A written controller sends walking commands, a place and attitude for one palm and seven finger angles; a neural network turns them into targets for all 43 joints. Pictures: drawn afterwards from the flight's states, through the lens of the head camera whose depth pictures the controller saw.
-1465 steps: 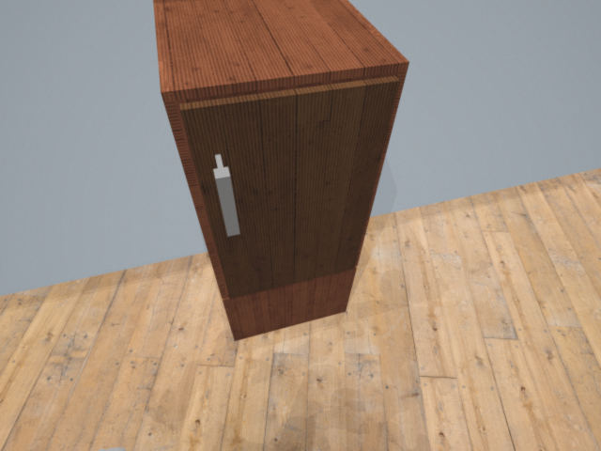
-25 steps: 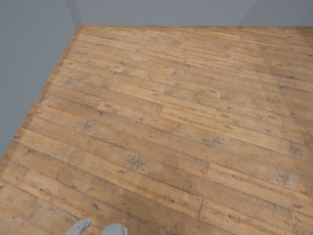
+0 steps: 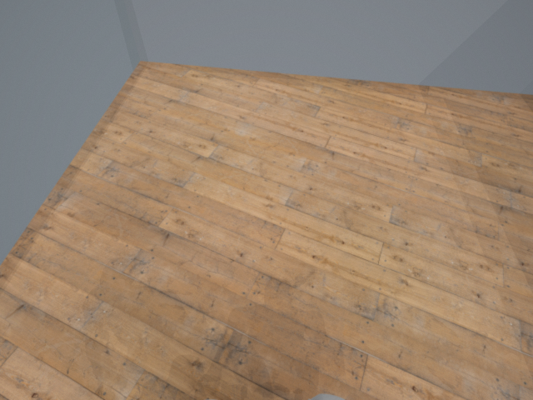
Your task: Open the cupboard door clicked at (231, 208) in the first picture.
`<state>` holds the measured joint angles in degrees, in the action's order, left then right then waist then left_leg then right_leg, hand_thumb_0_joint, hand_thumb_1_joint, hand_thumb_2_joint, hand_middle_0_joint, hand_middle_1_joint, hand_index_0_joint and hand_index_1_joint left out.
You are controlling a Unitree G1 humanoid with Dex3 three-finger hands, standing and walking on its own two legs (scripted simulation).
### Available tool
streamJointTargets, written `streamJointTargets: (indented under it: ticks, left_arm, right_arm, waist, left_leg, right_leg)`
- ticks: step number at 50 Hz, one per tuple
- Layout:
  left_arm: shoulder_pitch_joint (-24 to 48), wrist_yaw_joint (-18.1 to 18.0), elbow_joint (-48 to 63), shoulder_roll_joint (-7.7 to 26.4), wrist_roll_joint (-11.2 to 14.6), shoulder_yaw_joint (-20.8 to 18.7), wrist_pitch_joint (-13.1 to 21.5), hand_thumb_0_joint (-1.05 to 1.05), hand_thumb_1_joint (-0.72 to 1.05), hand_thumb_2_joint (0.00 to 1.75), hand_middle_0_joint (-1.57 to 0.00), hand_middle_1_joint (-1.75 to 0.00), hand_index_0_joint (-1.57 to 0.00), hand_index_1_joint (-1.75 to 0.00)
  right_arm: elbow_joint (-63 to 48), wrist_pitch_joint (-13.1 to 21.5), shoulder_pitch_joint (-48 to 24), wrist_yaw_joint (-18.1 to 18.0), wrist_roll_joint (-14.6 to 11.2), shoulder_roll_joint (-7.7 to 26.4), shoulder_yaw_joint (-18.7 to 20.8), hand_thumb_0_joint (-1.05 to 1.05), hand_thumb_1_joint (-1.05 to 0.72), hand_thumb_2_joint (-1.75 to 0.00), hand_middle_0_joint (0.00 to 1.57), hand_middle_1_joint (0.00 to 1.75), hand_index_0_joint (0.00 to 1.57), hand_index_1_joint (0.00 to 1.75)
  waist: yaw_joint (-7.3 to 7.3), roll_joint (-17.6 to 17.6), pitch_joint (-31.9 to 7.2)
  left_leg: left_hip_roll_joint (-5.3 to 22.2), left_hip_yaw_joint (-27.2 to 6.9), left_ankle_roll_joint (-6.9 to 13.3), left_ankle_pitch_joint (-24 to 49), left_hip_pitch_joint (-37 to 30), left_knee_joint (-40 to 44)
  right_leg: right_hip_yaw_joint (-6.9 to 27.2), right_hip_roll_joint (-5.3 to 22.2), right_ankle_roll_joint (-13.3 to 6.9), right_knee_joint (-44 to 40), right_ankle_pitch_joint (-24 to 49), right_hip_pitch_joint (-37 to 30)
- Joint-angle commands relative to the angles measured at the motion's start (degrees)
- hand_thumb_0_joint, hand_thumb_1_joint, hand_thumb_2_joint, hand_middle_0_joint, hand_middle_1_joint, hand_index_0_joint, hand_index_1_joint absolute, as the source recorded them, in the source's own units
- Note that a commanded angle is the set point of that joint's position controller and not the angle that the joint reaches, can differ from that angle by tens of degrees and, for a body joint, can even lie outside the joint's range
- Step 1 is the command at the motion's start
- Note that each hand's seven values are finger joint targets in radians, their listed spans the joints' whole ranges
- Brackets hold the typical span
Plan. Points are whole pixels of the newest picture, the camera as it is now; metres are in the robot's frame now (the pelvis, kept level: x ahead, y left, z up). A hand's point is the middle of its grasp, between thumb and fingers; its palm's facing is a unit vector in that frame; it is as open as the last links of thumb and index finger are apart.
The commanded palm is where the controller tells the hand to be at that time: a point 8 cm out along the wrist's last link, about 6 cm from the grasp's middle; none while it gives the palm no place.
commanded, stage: turn to face it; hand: left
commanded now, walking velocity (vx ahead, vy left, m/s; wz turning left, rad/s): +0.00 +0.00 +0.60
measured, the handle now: out of the picture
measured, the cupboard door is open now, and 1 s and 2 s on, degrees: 48 48 48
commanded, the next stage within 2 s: none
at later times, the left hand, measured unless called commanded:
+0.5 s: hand (168, 388) +0.16 +0.19 -0.19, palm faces +0.32 -0.93 -0.18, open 7.4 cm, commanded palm none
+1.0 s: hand out of the picture +0.11 +0.12 -0.15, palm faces +0.58 -0.77 -0.27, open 7.4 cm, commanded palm none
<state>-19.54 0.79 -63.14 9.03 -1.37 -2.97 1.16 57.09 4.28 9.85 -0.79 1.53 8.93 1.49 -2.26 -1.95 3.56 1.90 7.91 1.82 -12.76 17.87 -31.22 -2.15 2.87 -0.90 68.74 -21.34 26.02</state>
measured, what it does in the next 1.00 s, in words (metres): walks ahead, turning left: right foot, then left foot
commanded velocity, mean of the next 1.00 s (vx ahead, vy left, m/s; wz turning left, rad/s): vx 0.00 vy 0.00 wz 0.60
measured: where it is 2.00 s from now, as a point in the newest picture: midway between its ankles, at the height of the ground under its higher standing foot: outside the picture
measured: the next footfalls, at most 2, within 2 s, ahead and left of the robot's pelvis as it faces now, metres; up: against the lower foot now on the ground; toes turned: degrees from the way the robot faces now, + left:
right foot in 0.18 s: +0.18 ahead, -0.15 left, +0.00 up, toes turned -1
left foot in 0.46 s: +0.17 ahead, +0.11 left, +0.00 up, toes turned +24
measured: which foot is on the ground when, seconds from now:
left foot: down 0.00-0.18, up 0.20-0.44, down 0.46-0.74, up 0.76-1.00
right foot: up 0.00-0.16, down 0.18-0.44, up 0.46-0.72, down 0.74-1.00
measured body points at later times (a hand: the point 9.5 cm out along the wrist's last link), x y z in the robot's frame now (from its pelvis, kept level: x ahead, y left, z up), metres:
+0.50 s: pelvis +0.13 -0.02 -0.01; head +0.16 +0.02 +0.43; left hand +0.14 +0.24 -0.17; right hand +0.27 -0.25 -0.14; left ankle +0.13 +0.10 -0.73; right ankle +0.13 -0.16 -0.71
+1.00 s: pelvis +0.19 -0.07 +0.01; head +0.24 -0.05 +0.45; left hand +0.08 +0.16 -0.13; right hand +0.43 -0.21 -0.14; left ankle +0.10 +0.04 -0.67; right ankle +0.23 -0.15 -0.73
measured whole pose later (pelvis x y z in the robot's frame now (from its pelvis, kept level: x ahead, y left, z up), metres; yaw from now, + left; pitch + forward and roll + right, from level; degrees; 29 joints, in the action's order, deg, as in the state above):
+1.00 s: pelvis +0.19 -0.07 +0.01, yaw +36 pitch +1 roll +3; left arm -14.4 -1.1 -51.4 11.0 -1.5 -2.2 0.1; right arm 52.3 -4.7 5.1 1.9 0.5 14.3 4.4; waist -0.3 -0.6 6.4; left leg 1.3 3.5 -3.8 -25.2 25.7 -53.9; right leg -12.4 7.0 -1.0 30.0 -17.7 12.6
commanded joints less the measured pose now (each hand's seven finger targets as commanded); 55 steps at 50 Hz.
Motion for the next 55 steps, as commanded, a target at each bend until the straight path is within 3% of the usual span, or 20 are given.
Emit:
streamJointTargets:
  ticks: [1, 6, 7, 9, 10, 14, 20, 21, 22, 23, 26, 30, 35, 36, 37, 38, 41, 46, 53, 55]
  left_arm:
    - [-1.81, -0.06, 4.29, 0.15, -0.17, 0.53, 0.44, 0.0, 0.9, 0.9, -0.2, -0.3, -0.2, -0.3]
    - [-0.08, -0.62, 5.39, 4.73, -0.07, -0.82, 0.25, 0.0, 0.9, 0.9, -0.2, -0.3, -0.2, -0.3]
    - [-0.88, -0.9, 5.77, 7.49, -0.07, -1.52, 0.54, 0.0, 0.9, 0.9, -0.2, -0.3, -0.2, -0.3]
    - [-4.24, -1.61, 6.32, 16.08, -0.23, -3.17, 0.43, 0.0, 0.9, 0.9, -0.2, -0.3, -0.2, -0.3]
    - [-3.22, -2.17, 6.93, 15.02, -0.01, -3.21, 0.3, 0.0, 0.9, 0.9, -0.2, -0.3, -0.2, -0.3]
    - [6.07, -2.78, 10.05, 11.14, -0.37, -2.35, 0.05, 0.0, 0.9, 0.9, -0.2, -0.3, -0.2, -0.3]
    - [6.42, -2.19, 10.74, 12.34, 0.19, -2.97, -0.28, 0.0, 0.9, 0.9, -0.2, -0.3, -0.2, -0.3]
    - [6.99, -2.02, 11.91, 11.36, 0.62, -2.9, -0.57, 0.0, 0.9, 0.9, -0.2, -0.3, -0.2, -0.3]
    - [7.53, -1.67, 14.21, 7.77, 1.11, -2.29, -1.03, 0.0, 0.9, 0.9, -0.2, -0.3, -0.2, -0.3]
    - [11.48, -2.04, 16.79, 7.79, 0.55, -1.6, -1.43, 0.0, 0.9, 0.9, -0.2, -0.3, -0.2, -0.3]
    - [14.23, -1.87, 15.8, 7.53, 0.22, -2.01, -1.78, 0.0, 0.9, 0.9, -0.2, -0.3, -0.2, -0.3]
    - [11.11, -1.25, 14.95, 7.14, 0.63, -1.87, -2.07, 0.0, 0.9, 0.9, -0.2, -0.3, -0.2, -0.3]
    - [3.97, -1.33, 14.57, 8.63, 0.57, -2.23, -1.39, 0.0, 0.9, 0.9, -0.2, -0.3, -0.2, -0.3]
    - [1.4, -1.7, 14.47, 11.5, 0.13, -2.81, -0.86, 0.0, 0.9, 0.9, -0.2, -0.3, -0.2, -0.3]
    - [0.51, -2.21, 14.83, 17.56, -0.83, -4.02, -0.38, 0.0, 0.9, 0.9, -0.2, -0.3, -0.2, -0.3]
    - [1.14, -2.18, 15.44, 18.74, -0.41, -3.34, -0.62, 0.0, 0.9, 0.9, -0.2, -0.3, -0.2, -0.3]
    - [8.49, -2.62, 16.91, 12.24, 0.03, -1.91, -0.48, 0.0, 0.9, 0.9, -0.2, -0.3, -0.2, -0.3]
    - [2.04, -2.86, 15.09, 12.71, -0.07, -2.09, 0.11, 0.0, 0.9, 0.9, -0.2, -0.3, -0.2, -0.3]
    - [2.58, -2.34, 14.01, 15.32, -0.11, -3.48, -0.44, 0.0, 0.9, 0.9, -0.2, -0.3, -0.2, -0.3]
    - [4.43, -1.84, 14.77, 13.8, 0.54, -3.38, -0.77, 0.0, 0.9, 0.9, -0.2, -0.3, -0.2, -0.3]
  right_arm:
    - [0.26, -0.35, 5.83, -0.59, -0.21, 7.8, 1.0, 0.0, -0.9, -0.9, 0.2, 0.3, 0.2, 0.3]
    - [0.11, -2.69, 5.06, -0.25, -0.51, 8.74, 2.13, 0.0, -0.9, -0.9, 0.2, 0.3, 0.2, 0.3]
    - [-0.4, -3.03, 4.98, -0.03, -0.65, 7.82, 2.02, 0.0, -0.9, -0.9, 0.2, 0.3, 0.2, 0.3]
    - [-2.24, -3.86, 6.58, 0.69, -0.64, 4.39, 1.86, 0.0, -0.9, -0.9, 0.2, 0.3, 0.2, 0.3]
    - [-2.73, -4.51, 4.87, 0.55, -0.74, 5.5, 2.51, 0.0, -0.9, -0.9, 0.2, 0.3, 0.2, 0.3]
    - [-2.04, -5.39, 4.91, 1.32, -0.91, 3.68, 2.09, 0.0, -0.9, -0.9, 0.2, 0.3, 0.2, 0.3]
    - [-3.68, -5.14, 6.44, 2.08, -0.61, 4.79, 2.1, 0.0, -0.9, -0.9, 0.2, 0.3, 0.2, 0.3]
    - [-3.36, -4.74, 10.33, 2.01, -0.3, 8.15, 3.0, 0.0, -0.9, -0.9, 0.2, 0.3, 0.2, 0.3]
    - [-3.66, -4.33, 13.8, 1.6, 0.39, 15.12, 4.62, 0.0, -0.9, -0.9, 0.2, 0.3, 0.2, 0.3]
    - [-3.2, -4.79, 16.37, 0.86, 0.31, 18.45, 5.2, 0.0, -0.9, -0.9, 0.2, 0.3, 0.2, 0.3]
    - [-5.62, -4.33, 8.24, -0.32, 0.31, 15.28, 4.52, 0.0, -0.9, -0.9, 0.2, 0.3, 0.2, 0.3]
    - [-7.77, -4.38, 2.82, -0.27, 0.3, 15.26, 4.57, 0.0, -0.9, -0.9, 0.2, 0.3, 0.2, 0.3]
    - [-10.41, -5.73, -2.88, 0.44, -0.17, 16.0, 5.39, 0.0, -0.9, -0.9, 0.2, 0.3, 0.2, 0.3]
    - [-11.32, -5.88, -3.86, 0.68, -0.69, 13.78, 5.23, 0.0, -0.9, -0.9, 0.2, 0.3, 0.2, 0.3]
    - [-12.87, -5.98, -4.06, 1.28, -1.02, 9.51, 4.52, 0.0, -0.9, -0.9, 0.2, 0.3, 0.2, 0.3]
    - [-13.67, -6.05, -5.46, 1.64, -0.52, 11.22, 4.62, 0.0, -0.9, -0.9, 0.2, 0.3, 0.2, 0.3]
    - [-10.5, -7.57, -4.41, 2.18, -0.41, 10.12, 4.53, 0.0, -0.9, -0.9, 0.2, 0.3, 0.2, 0.3]
    - [-10.3, -7.47, -7.9, 2.72, -0.88, 7.31, 3.03, 0.0, -0.9, -0.9, 0.2, 0.3, 0.2, 0.3]
    - [-10.41, -6.56, -6.16, 2.54, -0.97, 7.89, 2.6, 0.0, -0.9, -0.9, 0.2, 0.3, 0.2, 0.3]
    - [-8.75, -5.88, 1.24, 2.37, -0.37, 12.79, 3.92, 0.0, -0.9, -0.9, 0.2, 0.3, 0.2, 0.3]
  waist:
    - [0.63, 8.85, -3.0]
    - [-0.68, 7.83, -2.19]
    - [-1.47, 4.25, -2.5]
    - [-2.98, -14.36, -6.5]
    - [-3.41, -15.06, -6.74]
    - [0.99, -9.8, -4.83]
    - [2.61, -5.46, -5.49]
    - [5.1, 1.87, -8.18]
    - [6.89, 19.94, -10.16]
    - [8.91, 19.03, -11.43]
    - [5.85, 15.08, -6.87]
    - [3.72, 11.8, -8.54]
    - [0.65, 10.51, -8.33]
    - [-0.79, 3.31, -8.51]
    - [-1.41, -16.2, -6.82]
    - [-2.04, -15.86, -5.87]
    - [2.63, -10.45, -2.36]
    - [0.01, -7.65, -6.04]
    - [0.87, -8.99, -7.23]
    - [5.19, 2.17, -10.77]
  left_leg:
    - [11.92, -8.6, 6.99, 12.87, 3.63, 16.78]
    - [7.97, -12.14, 3.83, -1.59, 9.71, 10.2]
    - [5.18, -10.68, 1.63, -5.8, 12.3, 6.0]
    - [-2.87, -1.96, -2.95, -22.37, 17.29, -17.22]
    - [-0.58, -4.51, -2.97, -24.16, 16.81, -28.48]
    - [3.2, -4.87, -4.41, -17.74, 13.18, -27.7]
    - [-0.31, 0.98, -4.15, -1.28, -0.78, 0.23]
    - [2.67, -2.92, -2.81, 9.99, -8.96, 5.14]
    - [18.25, -25.55, 5.51, 31.32, -15.75, 8.47]
    - [25.23, -32.65, 12.2, 35.09, -15.59, 9.83]
    - [18.17, -26.31, 9.1, 23.86, -7.86, 10.06]
    - [12.76, -18.28, 6.69, 26.51, -9.69, 7.95]
    - [8.98, -19.8, 4.09, 14.45, 0.03, 4.59]
    - [4.67, -17.32, 1.06, 3.81, 7.08, -1.3]
    - [-4.93, -7.27, -4.23, -16.23, 18.32, -15.82]
    - [-3.79, -9.24, -3.86, -24.0, 17.36, -29.75]
    - [0.32, -9.84, -5.06, -12.84, 17.28, -41.43]
    - [-0.51, -4.45, -6.04, -12.6, 14.16, -24.75]
    - [-1.29, -0.66, -3.85, -7.95, 1.04, -3.92]
    - [4.4, -7.86, -0.8, 7.96, -15.79, 7.68]
  right_leg:
    - [-1.72, 2.51, 1.85, -19.62, 4.06, -6.56]
    - [-4.18, -0.29, 3.23, -35.61, 11.08, -18.19]
    - [-0.05, 3.16, 2.62, -40.66, 9.17, -21.72]
    - [19.2, 24.16, -6.22, -52.77, 7.99, -25.35]
    - [20.53, 26.43, -9.4, -54.49, 9.56, -22.57]
    - [1.41, 20.05, -6.63, -48.65, 26.07, -17.16]
    - [-8.06, 16.05, -1.05, -36.19, 30.4, -15.88]
    - [-9.6, 14.42, 1.31, -28.29, 23.66, -10.7]
    - [-10.67, 5.85, 5.86, -15.22, -6.63, 3.53]
    - [-3.06, 3.17, 5.51, -5.72, -20.09, 7.4]
    - [2.64, 3.42, 5.21, -0.78, -8.77, 10.08]
    - [0.61, 0.97, 5.44, -14.48, -5.53, 3.21]
    - [-2.29, -2.29, 4.52, -37.7, 5.57, -13.66]
    - [2.47, 2.94, 3.33, -47.46, 8.18, -21.06]
    - [21.03, 19.81, -2.91, -54.19, 11.2, -24.6]
    - [22.78, 26.11, -8.13, -53.93, 16.89, -18.22]
    - [8.19, 17.09, -5.78, -49.96, 24.62, -14.51]
    - [-0.3, 16.09, -5.26, -44.92, 45.4, -26.36]
    - [-4.26, 18.47, -4.12, -39.39, 40.09, -22.7]
    - [-8.83, 14.99, 1.15, -24.62, 25.2, -10.13]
